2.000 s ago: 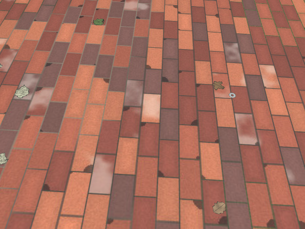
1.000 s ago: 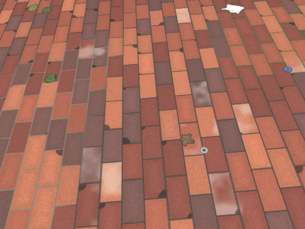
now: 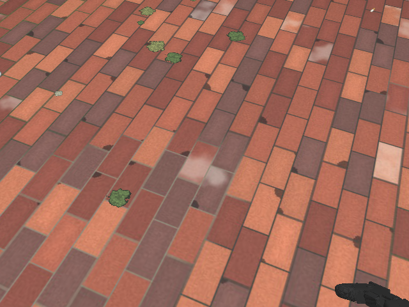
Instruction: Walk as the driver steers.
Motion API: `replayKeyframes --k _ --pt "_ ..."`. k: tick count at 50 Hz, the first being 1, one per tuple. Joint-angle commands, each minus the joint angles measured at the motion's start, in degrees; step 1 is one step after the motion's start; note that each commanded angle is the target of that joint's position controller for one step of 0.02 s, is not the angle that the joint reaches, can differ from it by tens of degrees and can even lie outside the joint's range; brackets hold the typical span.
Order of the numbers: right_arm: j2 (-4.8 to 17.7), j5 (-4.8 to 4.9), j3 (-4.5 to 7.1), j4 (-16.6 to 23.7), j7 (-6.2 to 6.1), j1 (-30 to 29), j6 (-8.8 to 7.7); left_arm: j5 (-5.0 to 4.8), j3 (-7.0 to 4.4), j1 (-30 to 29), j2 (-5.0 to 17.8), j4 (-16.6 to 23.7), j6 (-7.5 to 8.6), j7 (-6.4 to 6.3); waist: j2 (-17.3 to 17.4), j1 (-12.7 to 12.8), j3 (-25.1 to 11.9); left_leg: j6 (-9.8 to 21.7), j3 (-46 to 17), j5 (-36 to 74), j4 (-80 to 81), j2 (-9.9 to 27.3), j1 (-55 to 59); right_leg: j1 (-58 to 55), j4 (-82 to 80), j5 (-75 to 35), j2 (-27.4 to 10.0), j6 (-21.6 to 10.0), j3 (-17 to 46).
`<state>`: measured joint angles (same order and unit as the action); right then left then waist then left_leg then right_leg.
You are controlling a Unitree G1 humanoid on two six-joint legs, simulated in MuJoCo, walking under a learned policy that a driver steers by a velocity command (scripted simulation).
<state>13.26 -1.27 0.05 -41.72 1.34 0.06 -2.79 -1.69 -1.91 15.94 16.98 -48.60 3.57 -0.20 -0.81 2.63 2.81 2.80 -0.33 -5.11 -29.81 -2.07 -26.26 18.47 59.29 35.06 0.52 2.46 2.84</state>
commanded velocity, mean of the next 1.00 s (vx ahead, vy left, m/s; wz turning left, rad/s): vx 0.39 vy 0.00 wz -0.04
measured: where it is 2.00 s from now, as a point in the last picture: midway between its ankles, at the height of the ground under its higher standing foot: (190, 201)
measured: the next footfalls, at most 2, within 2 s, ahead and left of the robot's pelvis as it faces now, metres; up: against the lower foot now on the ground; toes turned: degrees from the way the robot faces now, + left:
right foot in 0.30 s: +0.07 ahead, -0.17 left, +0.00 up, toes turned -18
left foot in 1.00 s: +0.45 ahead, +0.06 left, +0.00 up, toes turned +6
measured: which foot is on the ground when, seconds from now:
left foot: down 0.00-0.30, up 0.32-0.98, down 1.00-1.00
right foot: up 0.00-0.28, down 0.30-0.98, up 1.00-1.00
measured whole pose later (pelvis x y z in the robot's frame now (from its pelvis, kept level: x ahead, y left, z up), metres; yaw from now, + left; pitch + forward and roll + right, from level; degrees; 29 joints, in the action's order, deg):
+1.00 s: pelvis +0.30 -0.02 -0.02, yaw +0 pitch +2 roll -1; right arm 17.6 -1.5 4.3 -43.6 4.8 7.6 0.5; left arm 2.7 -4.6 23.6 17.3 -50.4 3.5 -0.5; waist -1.7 0.3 -0.4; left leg 9.4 6.9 -14.8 -42.7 1.4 -32.9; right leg -11.3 23.7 29.6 -8.3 5.8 -18.1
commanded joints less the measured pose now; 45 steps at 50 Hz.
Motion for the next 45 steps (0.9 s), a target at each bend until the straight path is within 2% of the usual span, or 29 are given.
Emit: replayKeyframes --k 1,2,4,6,9,12,14,15,16,17,18,19,20,21,22,23,24,25,27,29,32,33,34,35,37,39,42,45 --pt "8.7 0.69 2.85 1.5 -1.08 3.4 0.75 0.15 -2.64 2.8 8.4 3.3 -3.11 -1.86 4.6 -2.2 -11.0 13.6 -15.7 23.5 8.7 19.7 17.1 12.8 6.8 -0.3 -4.7 2.1 1.9" --pt "10.2 -0.07 3.52 1.4 -1.53 1.8 1.26 0.42 -2.76 3.9 7.8 3.4 -4.42 -2.42 6.8 -0.9 -9.4 13.2 -13.2 17.9 11.5 18.6 10.7 9.4 7.2 -3.5 -4.4 3.0 0.1" --pt "9.4 -0.43 3.81 1.4 -2.48 0.3 1.61 0.61 -2.86 5.7 5.6 3.8 -5.7 -2.93 8.3 0.3 -9.1 13.1 -8.6 12.1 14.0 18.0 6.5 7.6 7.0 -7.8 -4.7 3.2 -1.6" --pt "8.7 -0.1 3.99 1.0 -3.43 -0.5 1.61 0.63 -2.89 3.6 4.5 5.4 -6.08 -2.88 7.8 0.0 -9.3 12.3 -5.1 8.3 14.7 18.0 6.7 7.8 3.0 -12.0 -6.1 2.5 -2.0" --pt "9.6 0.21 4.64 0.3 -4.63 -1.0 2.08 0.68 -2.79 0.2 3.9 7.7 -5.93 -1.93 8.2 -0.6 -10.3 10.9 -1.0 6.5 14.5 18.6 8.6 4.9 -5.4 -17.1 -6.9 0.9 -3.1" --pt "10.7 1.08 5.39 -0.8 -4.74 0.0 2.73 0.75 -3.36 -0.5 4.9 9.1 -6.07 -0.62 8.8 -0.7 -10.4 8.8 1.3 5.2 12.2 20.3 12.2 2.2 -12.8 -17.6 -6.2 -1.1 -5.3" --pt "10.4 2.24 5.65 -1.4 -4.61 -0.2 3.23 1.06 -4.06 2.2 5.0 8.4 -6.16 0.15 6.9 1.0 -9.9 5.2 4.0 0.8 6.8 19.3 12.2 -3.0 -22.6 -21.5 -4.0 -3.7 -7.5" --pt "8.6 2.76 5.5 -2.4 -4.39 1.9 3.61 1.66 -4.94 4.1 6.5 7.8 -6.13 0.09 2.3 1.1 -7.9 1.7 6.6 -6.5 -0.6 16.0 9.4 -5.9 -28.7 -24.8 -2.9 -6.1 -5.1" --pt "6.7 1.57 5.39 -2.4 -4.02 4.8 4.17 2.1 -6.6 4.9 12.9 9.0 -5.9 -0.82 -13.7 -0.7 -3.5 -4.4 12.1 -20.3 -17.0 8.6 -2.2 -8.7 -37.5 -41.2 -13.7 -11.4 12.8" --pt "6.6 0.08 5.26 1.5 -4.24 -1.4 3.87 3.29 -7.01 4.0 17.7 11.2 -4.88 -0.86 -20.6 -0.4 -2.6 -6.7 4.1 -32.4 -29.6 -0.5 -15.8 -9.7 -42.2 -45.0 -20.9 -21.0 31.2" --pt "7.9 0.23 5.58 2.0 -4.25 -4.1 3.57 4.37 -6.71 3.7 15.6 11.5 -3.57 -0.51 -13.6 1.0 -5.7 -5.1 -2.5 -30.8 -36.4 0.3 -17.4 -10.2 -43.5 -38.9 -20.9 -21.5 29.1" --pt "8.6 1.31 5.97 1.2 -4.29 -2.5 3.5 3.8 -6.31 0.6 13.9 12.2 -2.65 -0.63 -10.7 -0.9 -6.3 -3.8 -4.2 -25.0 -37.2 1.6 -17.5 -10.5 -42.6 -36.3 -18.1 -18.0 24.3" --pt "9.2 1.32 6.39 -0.9 -4.66 0.1 3.68 2.45 -5.73 -3.0 11.3 13.0 -2.65 -1.02 -6.8 -2.5 -7.2 -3.7 -4.3 -20.3 -36.8 3.1 -16.7 -10.7 -40.8 -35.2 -16.0 -14.6 19.8" --pt "9.7 0.92 6.65 -1.7 -4.89 0.9 3.83 1.6 -4.96 -4.9 9.3 13.6 -2.92 -1.49 -6.8 -2.9 -8.1 -4.2 -4.1 -17.7 -36.7 3.5 -14.8 -9.8 -39.8 -37.4 -15.1 -13.3 17.3" --pt "9.4 0.83 6.7 -2.3 -4.19 2.6 3.53 1.07 -4.35 -3.1 7.3 13.1 -2.96 -1.78 -6.4 -3.2 -11.2 -4.3 -3.2 -13.9 -36.4 3.8 -12.0 -10.0 -40.9 -26.3 -12.9 -12.7 15.5" --pt "8.7 1.32 6.49 -3.0 -3.19 4.0 2.99 0.84 -3.78 -1.2 5.8 12.4 -2.6 -1.8 -7.0 -2.8 -12.5 -4.3 -1.8 -10.2 -35.0 4.1 -12.1 -12.2 -43.3 -11.3 -12.1 -12.3 15.2" --pt "8.1 1.86 6.25 -3.6 -2.31 4.2 2.39 1.02 -3.5 0.4 5.4 11.5 -2.07 -1.73 -8.7 -2.1 -11.5 -4.4 -0.7 -7.7 -31.8 4.5 -13.5 -13.8 -46.1 -3.8 -12.7 -12.3 16.2" --pt "8.2 2.3 6.19 -3.7 -1.73 2.7 1.82 1.46 -3.48 1.7 5.8 10.7 -1.49 -1.74 -9.5 -1.0 -8.8 -4.2 -0.8 -5.8 -28.4 5.3 -15.6 -14.8 -48.7 -1.5 -14.0 -12.6 17.4" --pt "8.5 2.58 6.07 -3.0 -1.2 -0.5 0.77 2.2 -3.98 3.1 7.5 9.8 -0.43 -2.03 -8.6 0.5 -5.4 -3.6 -1.7 -3.0 -23.2 6.2 -18.7 -17.6 -50.7 -2.5 -16.1 -12.6 17.1" --pt "8.4 2.73 6.03 -3.1 -0.89 -0.3 0.16 2.18 -4.43 4.0 8.4 9.0 0.51 -2.19 -7.6 1.1 -4.2 -3.2 -2.8 -2.1 -21.2 6.3 -21.6 -20.8 -52.1 -3.0 -17.6 -12.4 15.3" --pt "8.3 3.37 6.31 -3.2 -0.77 1.5 -0.09 2.16 -4.62 3.7 8.1 8.5 1.56 -2.06 -6.9 1.1 -1.4 -3.3 -6.1 -1.3 -22.6 5.7 -26.0 -22.0 -53.6 -4.2 -19.3 -11.8 11.3" --pt "7.1 -2.94 5.92 -4.7 1.28 3.8 2.18 3.83 -4.19 7.0 8.0 7.7 0.65 -1.05 -3.6 1.2 -1.9 -4.6 -3.5 -3.1 -25.8 3.2 -23.0 -19.7 -55.4 -2.7 -17.2 -10.7 8.1" --pt "6.6 -2.77 6.05 -4.5 2.42 4.7 3.24 4.23 -4.14 5.5 7.6 7.7 0.37 -0.45 -5.3 0.1 0.4 -5.0 -3.3 -2.3 -27.3 3.8 -23.8 -18.0 -55.5 -4.0 -17.0 -10.1 5.4" --pt "6.9 -2.0 6.07 -4.2 3.14 5.0 3.65 4.21 -4.01 4.6 7.1 7.9 0.41 -0.2 -5.7 -0.3 0.9 -5.2 -3.2 -1.4 -28.4 4.4 -24.1 -17.2 -55.7 -4.8 -17.1 -9.8 3.4" --pt "7.4 -1.24 6.01 -3.2 3.93 4.5 3.74 4.27 -3.95 4.2 6.9 7.6 0.95 -0.2 -5.2 -0.8 2.1 -5.0 -3.0 0.4 -28.7 5.7 -24.9 -16.8 -56.3 -5.8 -18.2 -9.7 0.4" --pt "7.7 -1.27 5.86 -1.8 4.43 3.2 3.6 4.27 -4.17 4.1 7.3 6.9 1.54 -0.61 -4.5 -1.2 3.1 -4.1 -2.3 0.7 -27.2 7.3 -25.6 -18.5 -56.9 -6.2 -19.3 -9.3 -2.4" --pt "7.5 -1.09 5.32 0.4 5.21 0.9 3.6 4.37 -4.45 4.1 7.5 5.5 2.07 -0.91 -4.8 -1.1 5.1 -1.0 1.0 -1.0 -22.3 9.3 -24.4 -21.4 -57.8 -8.7 -19.8 -8.4 -7.9" --pt "6.8 -0.51 4.47 3.0 5.24 -2.4 3.72 4.99 -4.71 5.7 7.7 3.3 1.85 -0.76 -4.8 -0.1 6.8 3.4 5.4 -5.7 -17.1 9.5 -21.7 -25.1 -56.6 -16.8 -19.8 -8.1 -13.6"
